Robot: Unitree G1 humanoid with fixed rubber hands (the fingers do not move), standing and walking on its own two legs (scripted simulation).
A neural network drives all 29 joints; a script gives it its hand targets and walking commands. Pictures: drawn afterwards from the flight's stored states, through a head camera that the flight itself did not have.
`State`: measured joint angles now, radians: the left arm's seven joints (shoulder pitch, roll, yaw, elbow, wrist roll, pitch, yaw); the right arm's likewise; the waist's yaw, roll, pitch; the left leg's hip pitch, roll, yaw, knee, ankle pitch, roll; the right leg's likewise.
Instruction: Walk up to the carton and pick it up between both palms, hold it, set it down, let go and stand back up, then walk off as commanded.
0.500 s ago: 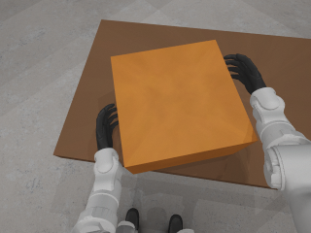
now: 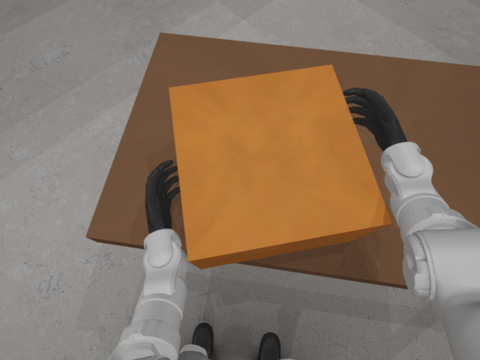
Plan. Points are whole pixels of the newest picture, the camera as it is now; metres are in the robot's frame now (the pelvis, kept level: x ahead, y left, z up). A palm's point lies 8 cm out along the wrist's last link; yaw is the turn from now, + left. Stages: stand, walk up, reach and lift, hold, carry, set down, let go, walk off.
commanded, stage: reach and lift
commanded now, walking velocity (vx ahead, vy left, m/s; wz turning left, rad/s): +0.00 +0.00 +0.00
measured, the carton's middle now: (265, 168) +0.44 -0.01 -0.04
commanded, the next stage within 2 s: none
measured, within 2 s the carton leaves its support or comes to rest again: leaves its support in 0.78 s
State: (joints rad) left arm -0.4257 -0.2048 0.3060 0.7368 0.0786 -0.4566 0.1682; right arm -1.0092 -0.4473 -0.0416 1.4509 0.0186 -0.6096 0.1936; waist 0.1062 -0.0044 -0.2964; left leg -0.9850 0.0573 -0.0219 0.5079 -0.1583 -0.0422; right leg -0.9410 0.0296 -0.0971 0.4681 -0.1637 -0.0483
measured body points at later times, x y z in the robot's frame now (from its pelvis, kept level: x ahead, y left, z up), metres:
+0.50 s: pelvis -0.01 +0.00 +0.00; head +0.15 +0.00 +0.42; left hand +0.34 +0.18 -0.04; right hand +0.48 -0.18 +0.02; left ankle +0.00 +0.14 -0.71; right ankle -0.01 -0.09 -0.71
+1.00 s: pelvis -0.02 +0.00 +0.01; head +0.08 +0.00 +0.44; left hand +0.33 +0.18 -0.02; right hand +0.44 -0.19 +0.04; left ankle +0.00 +0.14 -0.71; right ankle -0.01 -0.09 -0.71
